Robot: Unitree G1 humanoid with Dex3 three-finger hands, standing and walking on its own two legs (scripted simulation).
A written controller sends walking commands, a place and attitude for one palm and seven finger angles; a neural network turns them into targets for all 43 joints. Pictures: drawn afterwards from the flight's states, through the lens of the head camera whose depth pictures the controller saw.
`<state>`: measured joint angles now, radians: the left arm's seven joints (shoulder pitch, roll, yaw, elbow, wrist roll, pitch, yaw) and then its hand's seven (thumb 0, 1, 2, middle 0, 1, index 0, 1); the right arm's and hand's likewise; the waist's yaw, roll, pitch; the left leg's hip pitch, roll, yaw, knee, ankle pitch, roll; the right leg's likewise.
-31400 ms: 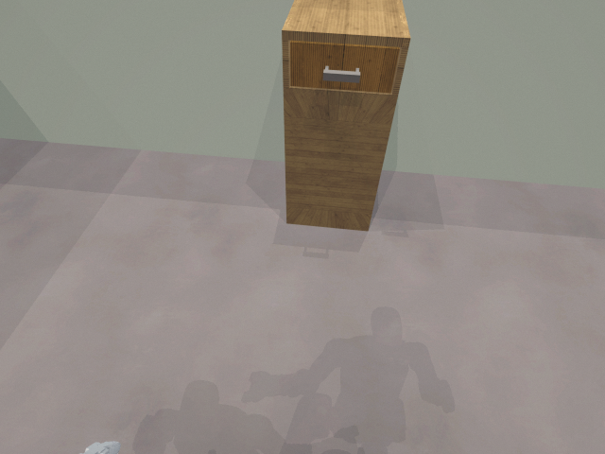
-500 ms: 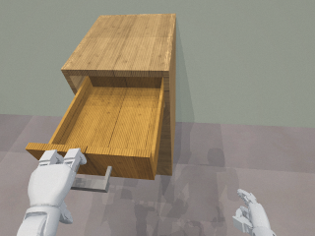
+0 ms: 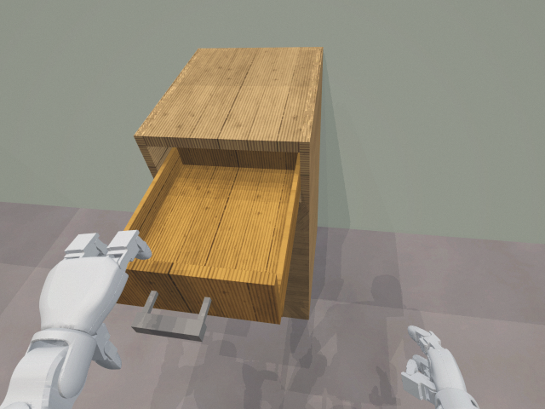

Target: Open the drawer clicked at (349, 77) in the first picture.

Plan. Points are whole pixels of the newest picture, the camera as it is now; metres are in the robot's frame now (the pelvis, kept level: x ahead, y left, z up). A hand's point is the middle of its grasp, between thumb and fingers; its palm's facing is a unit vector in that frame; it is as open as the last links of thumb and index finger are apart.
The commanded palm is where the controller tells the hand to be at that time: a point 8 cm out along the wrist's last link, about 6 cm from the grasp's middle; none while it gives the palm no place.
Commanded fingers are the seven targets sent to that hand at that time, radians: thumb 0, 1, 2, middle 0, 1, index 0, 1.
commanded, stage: lift the hand off the handle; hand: left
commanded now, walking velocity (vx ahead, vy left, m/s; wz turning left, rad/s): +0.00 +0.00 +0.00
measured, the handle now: (174, 313) +0.25 +0.22 -0.02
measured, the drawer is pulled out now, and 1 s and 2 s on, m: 0.30 0.30 0.30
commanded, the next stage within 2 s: draw the hand back to the body in 0.32 s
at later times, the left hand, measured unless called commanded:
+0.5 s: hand (108, 285) +0.22 +0.25 +0.12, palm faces +0.08 -0.07 -0.99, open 13.8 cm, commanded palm +0.18 +0.25 +0.18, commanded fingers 0.00 -0.50 0.30 -0.30 -1.20 -0.30 -1.20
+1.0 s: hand (86, 298) +0.19 +0.26 +0.13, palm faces +0.09 -0.03 -1.00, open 13.8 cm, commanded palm +0.15 +0.26 +0.18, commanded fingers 0.00 -0.50 0.30 -0.30 -1.20 -0.30 -1.20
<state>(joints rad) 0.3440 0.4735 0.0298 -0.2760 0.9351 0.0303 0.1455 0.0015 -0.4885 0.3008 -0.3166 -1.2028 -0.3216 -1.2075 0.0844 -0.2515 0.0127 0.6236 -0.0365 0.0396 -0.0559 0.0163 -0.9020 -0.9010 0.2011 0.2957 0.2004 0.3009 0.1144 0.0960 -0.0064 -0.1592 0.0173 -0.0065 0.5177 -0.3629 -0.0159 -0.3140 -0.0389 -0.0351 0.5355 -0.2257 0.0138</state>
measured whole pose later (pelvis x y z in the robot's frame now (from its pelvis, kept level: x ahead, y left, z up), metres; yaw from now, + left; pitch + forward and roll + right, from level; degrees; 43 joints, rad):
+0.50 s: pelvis +0.00 +0.01 +0.01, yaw +0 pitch -2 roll +0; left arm 0.30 0.51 0.02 -0.37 0.89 0.06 0.03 0.00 -0.49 0.30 -0.32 -1.20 -0.32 -1.21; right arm 0.08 -0.26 0.04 0.62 -0.02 0.06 -0.03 0.02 -0.90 -0.90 0.20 0.30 0.20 0.30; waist 0.12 0.11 0.02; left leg -0.07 0.01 0.00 0.42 -0.31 -0.01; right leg -0.22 -0.04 -0.03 0.43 -0.17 0.02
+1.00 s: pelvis +0.00 +0.00 +0.01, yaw +0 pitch -2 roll +0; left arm 0.40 0.55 0.11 -0.40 0.85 0.03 0.06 0.00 -0.49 0.30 -0.32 -1.20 -0.32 -1.21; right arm 0.09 -0.27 0.03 0.61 -0.01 0.06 -0.05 0.02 -0.90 -0.90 0.20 0.30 0.20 0.30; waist 0.12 0.11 0.02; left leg -0.08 0.02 -0.01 0.43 -0.32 -0.02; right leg -0.23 -0.03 -0.04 0.45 -0.18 0.01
